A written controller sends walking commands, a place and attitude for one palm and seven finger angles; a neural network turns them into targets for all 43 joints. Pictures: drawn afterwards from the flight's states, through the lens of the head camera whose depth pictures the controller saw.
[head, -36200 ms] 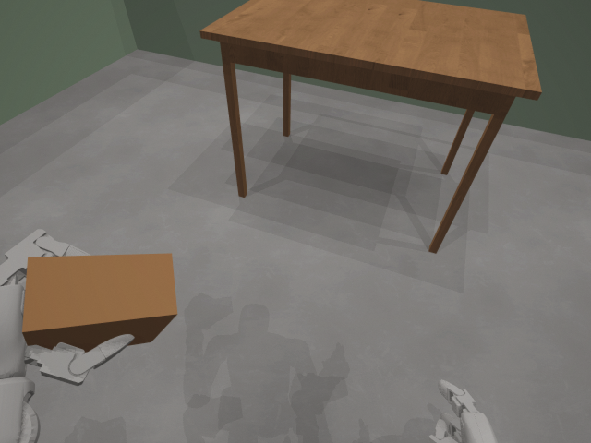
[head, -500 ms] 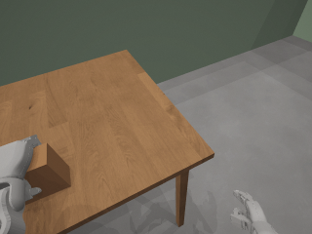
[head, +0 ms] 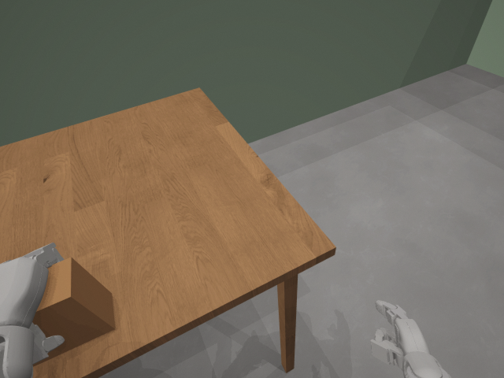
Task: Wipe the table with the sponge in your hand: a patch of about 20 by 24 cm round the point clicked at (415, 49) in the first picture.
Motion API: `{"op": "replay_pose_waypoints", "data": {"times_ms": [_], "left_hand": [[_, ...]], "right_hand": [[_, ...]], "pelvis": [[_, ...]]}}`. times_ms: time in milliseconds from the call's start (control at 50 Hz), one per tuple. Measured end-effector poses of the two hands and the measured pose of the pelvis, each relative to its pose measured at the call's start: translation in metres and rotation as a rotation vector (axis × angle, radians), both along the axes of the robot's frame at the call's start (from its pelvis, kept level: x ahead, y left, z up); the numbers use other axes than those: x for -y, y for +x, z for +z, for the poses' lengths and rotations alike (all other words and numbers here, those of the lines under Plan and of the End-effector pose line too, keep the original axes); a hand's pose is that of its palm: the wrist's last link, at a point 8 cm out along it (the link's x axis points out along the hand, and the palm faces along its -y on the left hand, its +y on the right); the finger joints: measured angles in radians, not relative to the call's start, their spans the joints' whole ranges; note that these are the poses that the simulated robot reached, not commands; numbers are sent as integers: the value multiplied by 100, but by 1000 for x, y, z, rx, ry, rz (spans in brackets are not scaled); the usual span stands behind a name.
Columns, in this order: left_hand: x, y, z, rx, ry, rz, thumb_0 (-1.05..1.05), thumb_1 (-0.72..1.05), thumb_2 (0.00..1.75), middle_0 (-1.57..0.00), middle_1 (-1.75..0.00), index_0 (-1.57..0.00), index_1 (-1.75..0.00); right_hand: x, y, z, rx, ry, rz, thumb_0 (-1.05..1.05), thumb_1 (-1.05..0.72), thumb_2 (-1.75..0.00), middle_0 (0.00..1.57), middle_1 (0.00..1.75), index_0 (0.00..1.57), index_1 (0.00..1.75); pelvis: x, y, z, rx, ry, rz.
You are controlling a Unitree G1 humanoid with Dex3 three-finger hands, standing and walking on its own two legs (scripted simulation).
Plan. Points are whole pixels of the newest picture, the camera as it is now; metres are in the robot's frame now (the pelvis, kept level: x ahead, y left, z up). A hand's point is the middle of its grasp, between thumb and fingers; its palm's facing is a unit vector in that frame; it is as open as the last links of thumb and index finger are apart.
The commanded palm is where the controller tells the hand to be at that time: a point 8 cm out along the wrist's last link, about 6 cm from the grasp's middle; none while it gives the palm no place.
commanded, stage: lift the sponge slowly off the table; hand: left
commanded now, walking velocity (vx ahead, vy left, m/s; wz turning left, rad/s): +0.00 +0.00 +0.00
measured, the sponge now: (54, 321) +0.15 +0.32 +0.06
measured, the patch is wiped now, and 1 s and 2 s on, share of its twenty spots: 1.00 1.00 1.00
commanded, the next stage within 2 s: none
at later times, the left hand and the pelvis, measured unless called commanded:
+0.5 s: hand (34, 321) +0.13 +0.31 +0.11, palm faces +0.07 -0.10 -0.99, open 10.1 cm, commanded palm +0.09 +0.31 +0.17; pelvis -0.01 -0.01 +0.00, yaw +0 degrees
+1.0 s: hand (23, 313) +0.13 +0.30 +0.14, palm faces +0.13 -0.09 -0.99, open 10.1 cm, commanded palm +0.08 +0.31 +0.20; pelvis -0.02 -0.01 +0.00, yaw +0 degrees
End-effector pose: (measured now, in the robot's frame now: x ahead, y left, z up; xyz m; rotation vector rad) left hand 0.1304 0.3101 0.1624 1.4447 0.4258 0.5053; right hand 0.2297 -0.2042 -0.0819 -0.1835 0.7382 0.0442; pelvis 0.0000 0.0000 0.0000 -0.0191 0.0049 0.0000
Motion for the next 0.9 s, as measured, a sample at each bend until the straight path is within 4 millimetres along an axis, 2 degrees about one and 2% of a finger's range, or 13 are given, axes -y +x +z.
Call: {"op": "replay_pose_waypoints", "data": {"times_ms": [140, 400, 620, 900], "left_hand": [[6, -13, 1, 1, -13, -4, 0, -49, 105, -69, -135, -72, -134], [6, -14, 2, -8, -30, 4, 0, -49, 105, -69, -135, -72, -134], [15, -25, 6, -2, -52, -23, -1, -49, 105, -70, -135, -72, -134], [13, -24, 22, 45, -42, -14, -1, -50, 105, -70, -134, -73, -133]], "right_hand": [[0, 0, 3, 7, 0, 7, 1, -90, -90, 20, 30, 20, 30], [2, -1, 8, 20, -29, 16, 1, -90, -90, 20, 30, 20, 30], [-1, 1, 13, 36, -38, 35, 1, -90, -90, 20, 30, 20, 30], [-14, 4, 23, 76, -27, 66, 1, -90, -90, 20, 30, 20, 30]], "pelvis": [[3, -2, 0, 12, 1, -7], [7, -7, 0, 37, 4, -3], [7, -11, 1, 55, 4, -2], [9, -21, 2, 80, 6, 6]]}}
